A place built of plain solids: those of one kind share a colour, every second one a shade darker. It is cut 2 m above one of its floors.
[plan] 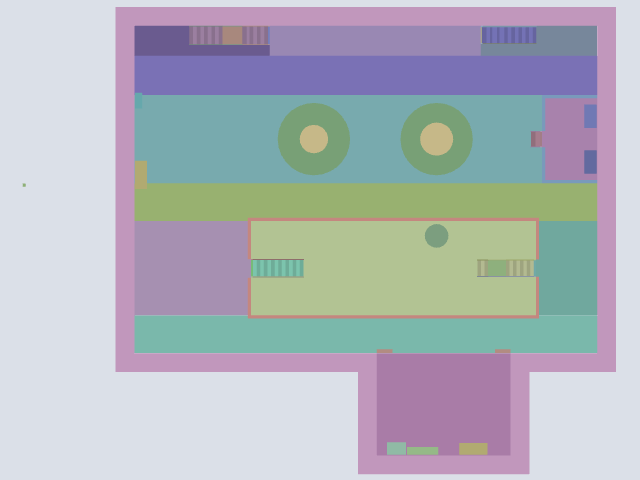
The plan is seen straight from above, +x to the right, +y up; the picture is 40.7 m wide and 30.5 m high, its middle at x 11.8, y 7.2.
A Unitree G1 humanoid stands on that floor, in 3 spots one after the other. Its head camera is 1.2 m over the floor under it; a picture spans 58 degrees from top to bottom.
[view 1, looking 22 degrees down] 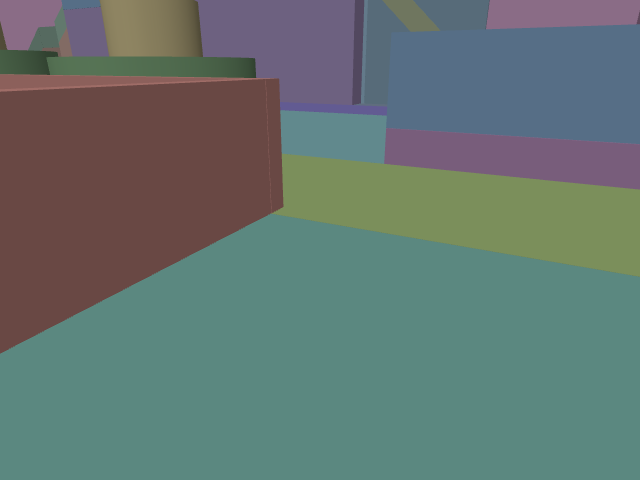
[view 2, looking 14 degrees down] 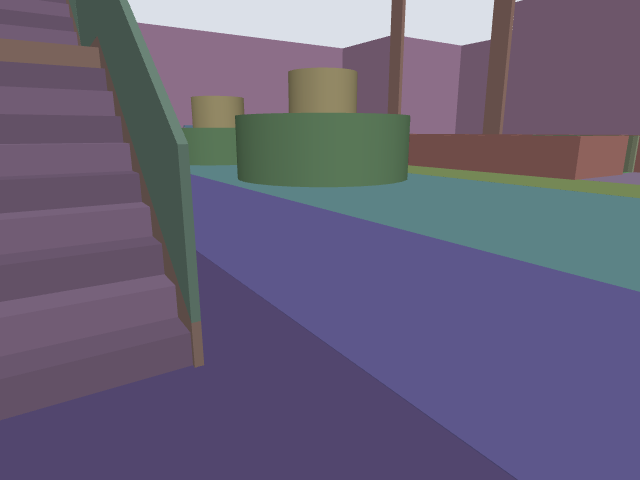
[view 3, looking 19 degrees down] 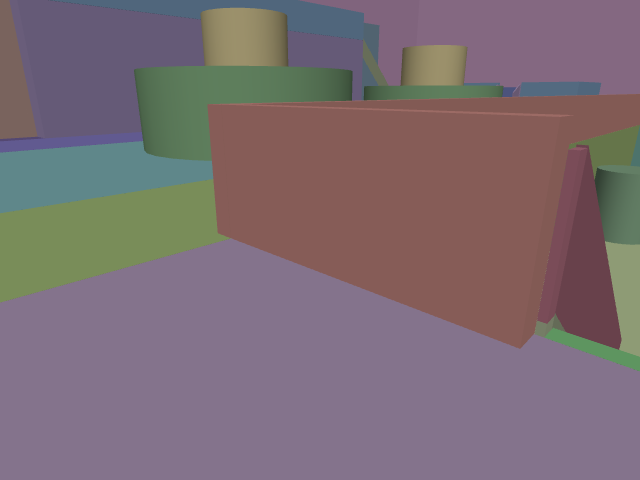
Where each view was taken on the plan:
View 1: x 27.72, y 5.41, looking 117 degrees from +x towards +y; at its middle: floor_hall1b_concrete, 3.20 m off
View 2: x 1.40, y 20.20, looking -33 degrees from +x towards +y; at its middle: floor_hall4a_concrete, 4.95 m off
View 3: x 5.21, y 5.41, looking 44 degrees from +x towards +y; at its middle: rail_base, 2.94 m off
